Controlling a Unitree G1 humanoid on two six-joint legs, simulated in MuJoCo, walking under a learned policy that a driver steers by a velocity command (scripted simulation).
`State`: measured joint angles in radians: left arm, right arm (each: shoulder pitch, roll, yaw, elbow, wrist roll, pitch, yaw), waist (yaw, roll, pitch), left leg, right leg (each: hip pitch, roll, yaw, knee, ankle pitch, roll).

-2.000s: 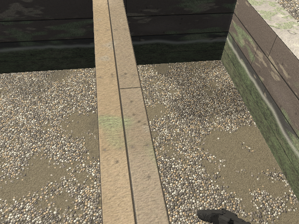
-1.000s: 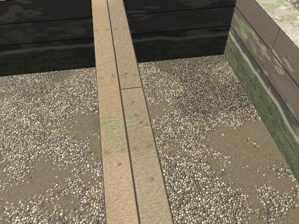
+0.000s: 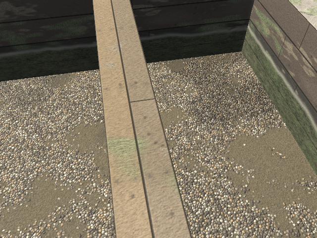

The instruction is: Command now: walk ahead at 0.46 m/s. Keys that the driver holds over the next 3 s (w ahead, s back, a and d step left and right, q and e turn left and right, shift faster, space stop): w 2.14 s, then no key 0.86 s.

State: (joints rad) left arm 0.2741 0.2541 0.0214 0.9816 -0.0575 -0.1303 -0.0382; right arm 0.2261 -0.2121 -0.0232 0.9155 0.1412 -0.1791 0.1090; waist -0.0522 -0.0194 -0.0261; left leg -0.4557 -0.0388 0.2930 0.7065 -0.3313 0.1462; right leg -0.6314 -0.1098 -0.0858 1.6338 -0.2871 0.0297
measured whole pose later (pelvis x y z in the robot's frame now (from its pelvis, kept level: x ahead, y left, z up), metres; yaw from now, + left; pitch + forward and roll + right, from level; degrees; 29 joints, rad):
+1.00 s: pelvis +0.56 +0.06 -0.02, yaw +0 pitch +5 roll +1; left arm 0.24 0.26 0.04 0.88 -0.06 -0.11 -0.05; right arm 0.05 -0.23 -0.01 0.78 0.11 -0.16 0.13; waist -0.03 -0.01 0.01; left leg -0.58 -0.01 0.33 0.81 -0.33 0.19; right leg -0.57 -0.06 -0.06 1.62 -0.41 0.01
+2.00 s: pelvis +1.13 +0.14 -0.01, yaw +1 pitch +5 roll +1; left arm 0.29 0.24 0.04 0.92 -0.07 -0.12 -0.09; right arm -0.03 -0.18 0.03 0.72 0.08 -0.16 0.13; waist 0.00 0.00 0.01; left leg -0.56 -0.02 0.32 0.76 -0.30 0.18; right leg -0.42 -0.01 -0.06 1.38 -0.51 -0.04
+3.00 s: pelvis +1.45 +0.19 +0.04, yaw +0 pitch +2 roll +0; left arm 0.10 0.13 -0.02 0.83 -0.04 -0.08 -0.05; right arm 0.04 -0.09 0.10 0.74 0.03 -0.09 0.03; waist 0.00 -0.03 -0.06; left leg -0.16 -0.03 0.22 0.33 -0.23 0.09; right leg -0.15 0.06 -0.16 0.31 -0.21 -0.09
